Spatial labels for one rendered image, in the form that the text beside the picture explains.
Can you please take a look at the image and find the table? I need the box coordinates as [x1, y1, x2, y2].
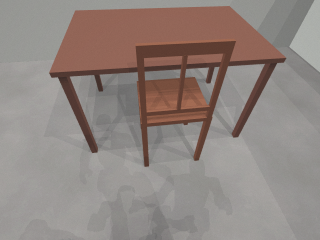
[49, 6, 286, 153]

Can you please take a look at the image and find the chair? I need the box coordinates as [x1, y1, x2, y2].
[135, 38, 236, 167]

